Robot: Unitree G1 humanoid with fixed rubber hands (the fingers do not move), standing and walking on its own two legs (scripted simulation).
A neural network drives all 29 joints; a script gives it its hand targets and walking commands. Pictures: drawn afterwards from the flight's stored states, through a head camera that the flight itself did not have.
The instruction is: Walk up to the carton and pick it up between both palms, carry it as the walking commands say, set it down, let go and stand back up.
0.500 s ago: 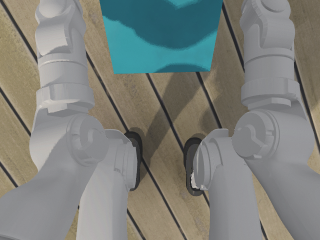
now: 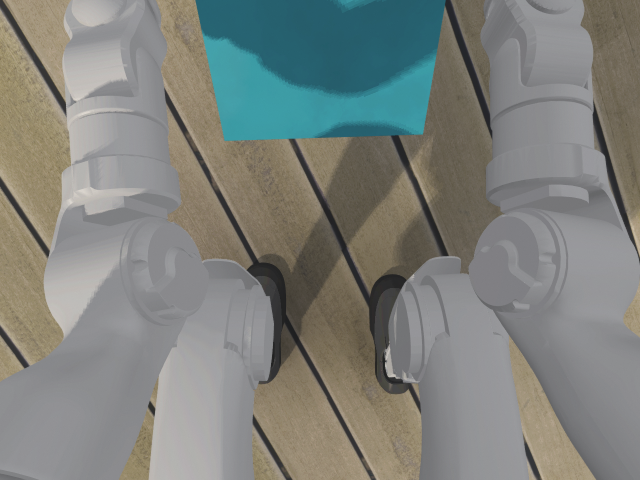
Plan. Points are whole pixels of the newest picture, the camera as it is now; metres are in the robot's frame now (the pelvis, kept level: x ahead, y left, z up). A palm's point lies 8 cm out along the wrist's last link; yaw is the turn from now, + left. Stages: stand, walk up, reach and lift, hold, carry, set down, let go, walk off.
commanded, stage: set down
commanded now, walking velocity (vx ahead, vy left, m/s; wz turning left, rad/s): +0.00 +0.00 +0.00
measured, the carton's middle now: out of the picture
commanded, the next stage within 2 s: none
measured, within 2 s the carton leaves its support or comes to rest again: rests again in 1.04 s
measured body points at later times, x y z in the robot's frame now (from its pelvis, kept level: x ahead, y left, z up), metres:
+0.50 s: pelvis +0.00 +0.00 -0.01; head +0.39 +0.01 +0.22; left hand +0.58 +0.18 -0.17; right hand +0.59 -0.13 -0.16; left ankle +0.09 +0.11 -0.36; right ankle +0.07 -0.11 -0.36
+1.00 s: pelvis -0.01 +0.00 -0.02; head +0.37 +0.00 +0.21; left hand +0.53 +0.19 -0.22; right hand +0.54 -0.16 -0.22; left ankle +0.09 +0.11 -0.36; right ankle +0.07 -0.11 -0.36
